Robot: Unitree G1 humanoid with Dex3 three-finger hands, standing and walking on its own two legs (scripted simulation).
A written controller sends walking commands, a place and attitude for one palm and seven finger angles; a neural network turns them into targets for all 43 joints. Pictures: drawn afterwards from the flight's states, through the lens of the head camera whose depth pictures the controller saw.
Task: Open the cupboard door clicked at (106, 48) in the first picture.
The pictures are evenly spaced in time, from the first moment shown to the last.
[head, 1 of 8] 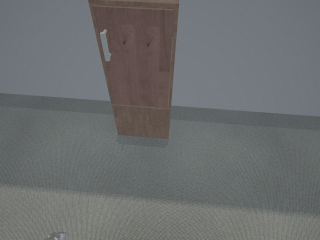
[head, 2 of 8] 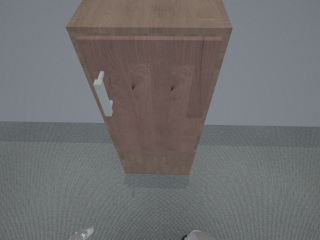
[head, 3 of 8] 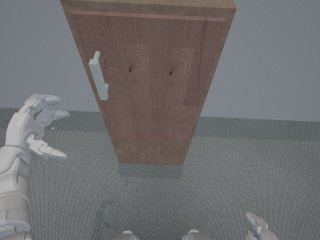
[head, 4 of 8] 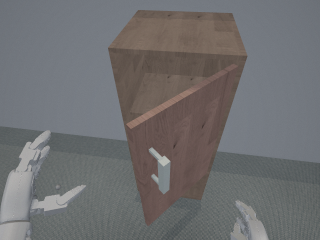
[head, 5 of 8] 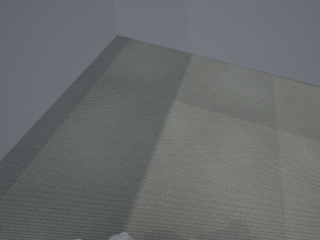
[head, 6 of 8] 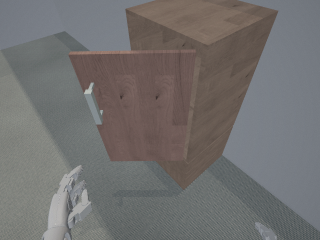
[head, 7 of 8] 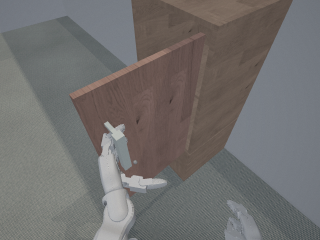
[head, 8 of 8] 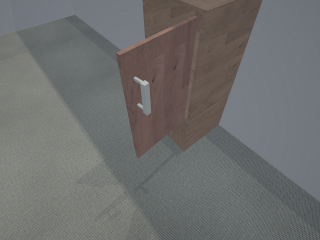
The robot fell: no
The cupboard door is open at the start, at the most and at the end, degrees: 0 100 97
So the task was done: yes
